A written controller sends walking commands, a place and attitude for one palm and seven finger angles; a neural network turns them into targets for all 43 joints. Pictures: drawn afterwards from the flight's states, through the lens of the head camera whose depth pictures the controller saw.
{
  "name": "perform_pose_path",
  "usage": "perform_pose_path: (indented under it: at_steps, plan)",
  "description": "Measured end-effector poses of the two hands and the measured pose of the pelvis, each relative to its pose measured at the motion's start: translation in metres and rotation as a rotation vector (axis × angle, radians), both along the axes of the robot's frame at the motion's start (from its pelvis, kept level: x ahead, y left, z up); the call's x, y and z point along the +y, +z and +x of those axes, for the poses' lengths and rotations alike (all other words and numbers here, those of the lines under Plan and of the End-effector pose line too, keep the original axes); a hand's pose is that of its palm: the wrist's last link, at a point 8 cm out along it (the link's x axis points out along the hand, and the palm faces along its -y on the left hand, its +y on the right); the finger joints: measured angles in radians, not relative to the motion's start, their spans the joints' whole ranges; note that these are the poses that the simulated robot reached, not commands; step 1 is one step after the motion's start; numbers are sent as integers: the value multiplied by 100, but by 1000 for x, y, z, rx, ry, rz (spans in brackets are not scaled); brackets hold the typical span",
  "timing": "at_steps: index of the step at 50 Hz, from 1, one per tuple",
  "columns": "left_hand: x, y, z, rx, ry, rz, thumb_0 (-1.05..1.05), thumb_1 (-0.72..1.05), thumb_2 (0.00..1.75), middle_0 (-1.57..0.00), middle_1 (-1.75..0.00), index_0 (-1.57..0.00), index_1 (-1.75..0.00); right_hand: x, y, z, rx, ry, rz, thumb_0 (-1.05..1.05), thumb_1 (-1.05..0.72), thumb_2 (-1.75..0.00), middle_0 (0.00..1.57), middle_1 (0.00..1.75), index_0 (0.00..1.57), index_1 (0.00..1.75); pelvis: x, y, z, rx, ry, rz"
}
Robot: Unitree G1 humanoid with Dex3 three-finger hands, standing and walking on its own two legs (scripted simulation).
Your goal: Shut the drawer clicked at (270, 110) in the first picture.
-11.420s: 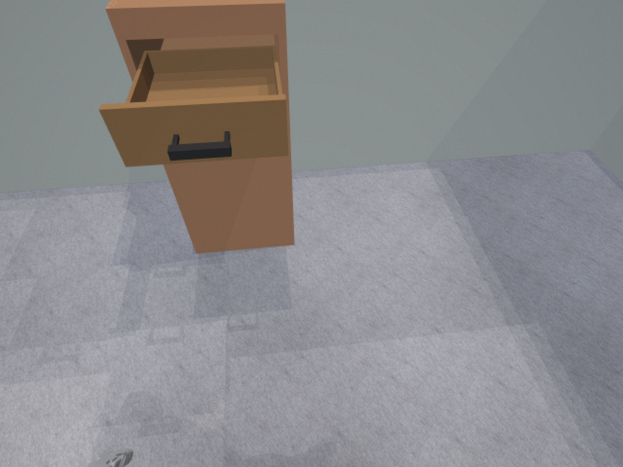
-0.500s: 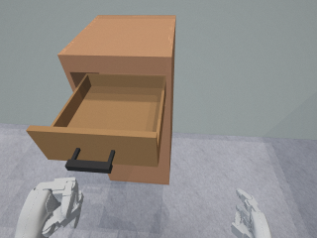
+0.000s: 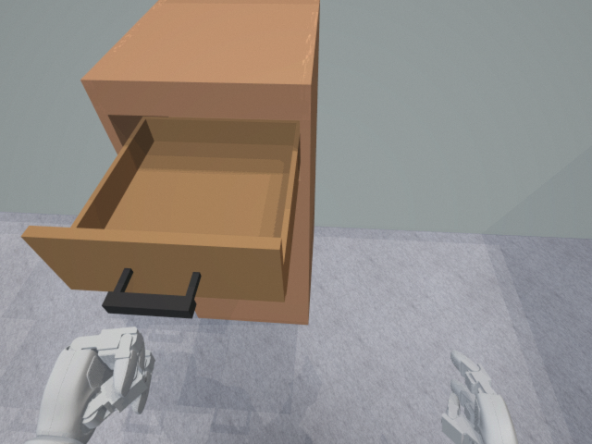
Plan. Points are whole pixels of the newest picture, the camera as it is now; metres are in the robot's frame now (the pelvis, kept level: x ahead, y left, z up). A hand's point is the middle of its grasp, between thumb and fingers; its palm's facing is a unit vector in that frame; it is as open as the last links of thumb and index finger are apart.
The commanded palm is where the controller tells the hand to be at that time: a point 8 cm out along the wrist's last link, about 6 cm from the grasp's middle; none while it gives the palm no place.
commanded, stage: bring the fist close to the handle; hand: left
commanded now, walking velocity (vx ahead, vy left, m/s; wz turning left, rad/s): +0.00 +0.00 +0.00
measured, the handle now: (155, 291) +0.31 +0.23 +0.03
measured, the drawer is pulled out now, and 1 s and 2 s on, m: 0.29 0.29 0.20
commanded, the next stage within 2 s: push the drawer shut in 0.92 s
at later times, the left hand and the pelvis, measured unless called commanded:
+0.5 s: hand (163, 362) +0.21 +0.19 +0.03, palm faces +0.00 -1.00 -0.04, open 3.3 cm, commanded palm +0.19 +0.24 +0.03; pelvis -0.01 +0.03 -0.03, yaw -1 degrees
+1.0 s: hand (168, 365) +0.21 +0.18 +0.03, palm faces +0.02 -1.00 -0.07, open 3.3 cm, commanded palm +0.19 +0.24 +0.03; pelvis -0.01 +0.02 -0.03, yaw -1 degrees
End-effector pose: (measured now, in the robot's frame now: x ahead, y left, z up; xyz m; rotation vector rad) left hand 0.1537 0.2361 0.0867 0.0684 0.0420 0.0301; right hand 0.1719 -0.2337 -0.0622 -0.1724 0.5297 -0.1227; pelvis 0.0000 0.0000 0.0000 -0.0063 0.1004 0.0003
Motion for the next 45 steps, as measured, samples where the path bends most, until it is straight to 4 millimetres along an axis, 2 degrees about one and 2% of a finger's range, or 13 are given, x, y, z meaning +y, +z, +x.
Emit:
perform_pose_path:
  at_steps: [15,28,37,45]
  plan:
    - [2,-30,32,-10,-34,-29,1,90,90,-140,-160,-140,-160,18,-21,-16,92,-5,-10,2,-90,-90,20,30,20,30,17,-14,-4,61,-8,-9]
    - [4,-57,41,-16,-26,-29,1,90,90,-140,-160,-140,-160,26,-37,-17,138,10,-32,1,-90,-90,20,30,20,30,26,-31,-8,116,-11,-19]
    - [-10,-49,46,-37,-61,-29,2,91,90,-140,-160,-140,-160,31,-43,-21,158,-5,-2,2,-90,-90,20,30,20,30,28,-34,-8,124,-17,-19]
    - [-7,-55,39,6,-16,-17,1,90,90,-140,-160,-140,-160,26,-41,-23,166,-10,1,1,-90,-90,20,30,20,30,22,-33,-7,118,-18,-15]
